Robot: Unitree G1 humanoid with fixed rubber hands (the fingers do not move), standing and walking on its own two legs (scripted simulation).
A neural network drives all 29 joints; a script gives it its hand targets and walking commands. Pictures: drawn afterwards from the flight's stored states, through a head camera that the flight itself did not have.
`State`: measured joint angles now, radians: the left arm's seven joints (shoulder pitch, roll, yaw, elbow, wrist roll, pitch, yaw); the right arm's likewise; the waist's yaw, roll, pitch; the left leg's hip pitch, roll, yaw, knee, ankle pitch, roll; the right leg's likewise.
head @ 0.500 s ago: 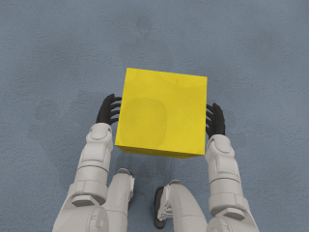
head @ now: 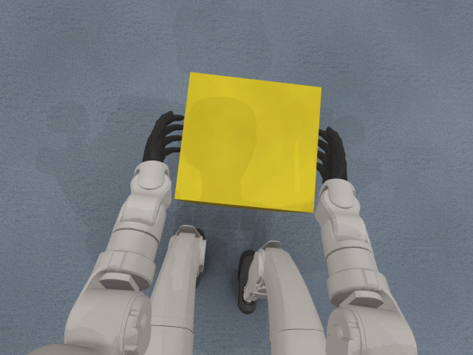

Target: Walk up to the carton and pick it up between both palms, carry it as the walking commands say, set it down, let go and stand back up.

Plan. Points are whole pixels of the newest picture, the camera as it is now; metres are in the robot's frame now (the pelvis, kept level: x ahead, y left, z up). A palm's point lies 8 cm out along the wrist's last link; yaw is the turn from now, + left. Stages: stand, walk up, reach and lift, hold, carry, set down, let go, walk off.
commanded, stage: set down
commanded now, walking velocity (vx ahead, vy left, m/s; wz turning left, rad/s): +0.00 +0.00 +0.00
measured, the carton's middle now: (244, 156) +0.42 +0.00 -0.18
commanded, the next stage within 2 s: none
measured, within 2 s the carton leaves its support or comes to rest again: neither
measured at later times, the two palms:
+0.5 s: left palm (168, 151) +0.42 +0.15 -0.20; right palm (318, 168) +0.41 -0.15 -0.18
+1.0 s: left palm (180, 150) +0.45 +0.14 -0.32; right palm (303, 166) +0.44 -0.16 -0.30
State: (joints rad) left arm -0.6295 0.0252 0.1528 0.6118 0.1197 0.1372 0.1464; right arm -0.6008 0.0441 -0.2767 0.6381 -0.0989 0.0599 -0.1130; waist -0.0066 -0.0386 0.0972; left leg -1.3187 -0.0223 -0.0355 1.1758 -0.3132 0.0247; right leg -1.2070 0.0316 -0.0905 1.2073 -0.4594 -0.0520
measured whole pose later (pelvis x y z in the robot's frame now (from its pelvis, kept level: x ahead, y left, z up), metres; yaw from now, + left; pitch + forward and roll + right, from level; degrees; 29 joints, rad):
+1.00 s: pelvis -0.05 +0.00 -0.13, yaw -2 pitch +28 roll -4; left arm -1.22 0.28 0.03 0.72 -0.13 0.21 0.23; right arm -1.17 -0.21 -0.12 0.71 0.22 0.17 -0.23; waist 0.00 -0.04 0.53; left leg -1.77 -0.02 -0.04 1.65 -0.36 0.02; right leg -1.66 0.04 -0.10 1.70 -0.53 -0.05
